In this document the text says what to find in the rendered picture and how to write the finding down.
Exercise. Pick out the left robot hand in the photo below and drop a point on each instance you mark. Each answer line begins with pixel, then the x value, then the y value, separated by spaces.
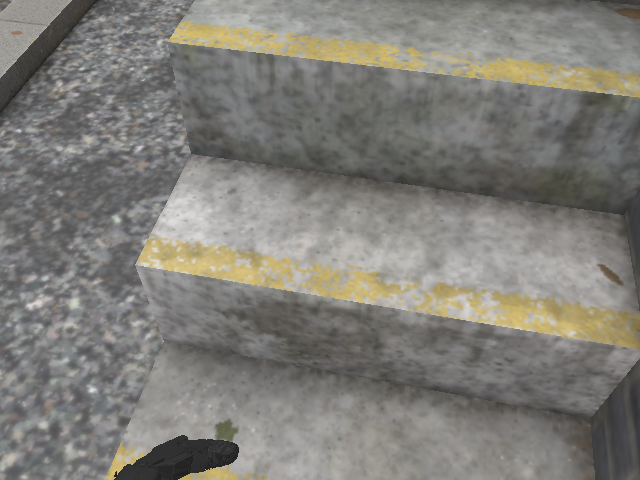
pixel 179 457

